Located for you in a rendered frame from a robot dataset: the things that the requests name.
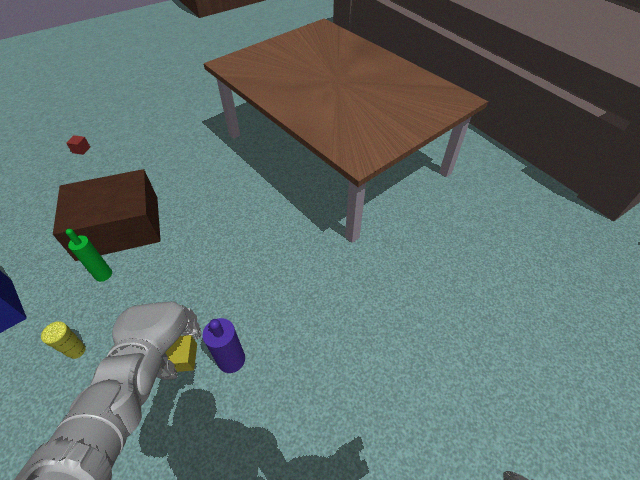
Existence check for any sofa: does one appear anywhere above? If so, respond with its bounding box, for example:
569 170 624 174
333 0 640 221

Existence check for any coffee table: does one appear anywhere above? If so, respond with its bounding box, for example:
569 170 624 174
203 19 488 243

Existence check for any left robot hand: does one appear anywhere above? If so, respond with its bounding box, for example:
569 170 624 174
112 302 201 380

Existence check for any left robot arm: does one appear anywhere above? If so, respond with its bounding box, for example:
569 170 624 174
14 339 162 480

